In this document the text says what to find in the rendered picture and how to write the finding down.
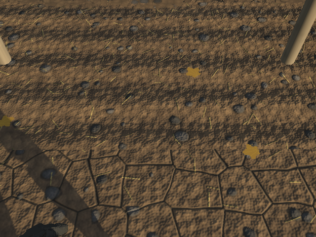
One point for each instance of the robot left hand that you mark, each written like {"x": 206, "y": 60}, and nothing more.
{"x": 46, "y": 230}

